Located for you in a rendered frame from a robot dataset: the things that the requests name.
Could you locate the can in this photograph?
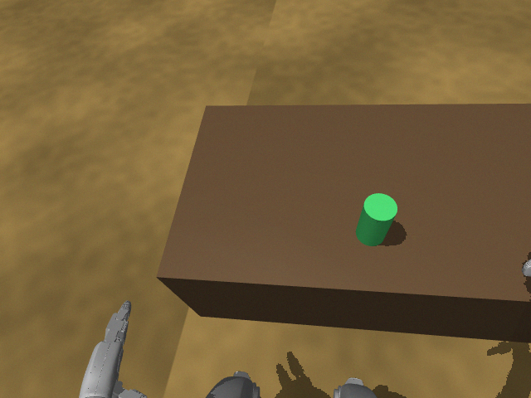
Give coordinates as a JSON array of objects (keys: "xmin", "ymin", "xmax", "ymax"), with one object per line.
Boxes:
[{"xmin": 356, "ymin": 193, "xmax": 397, "ymax": 246}]

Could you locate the left robot hand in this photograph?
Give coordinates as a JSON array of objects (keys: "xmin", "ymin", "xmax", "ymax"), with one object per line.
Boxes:
[{"xmin": 79, "ymin": 300, "xmax": 147, "ymax": 398}]

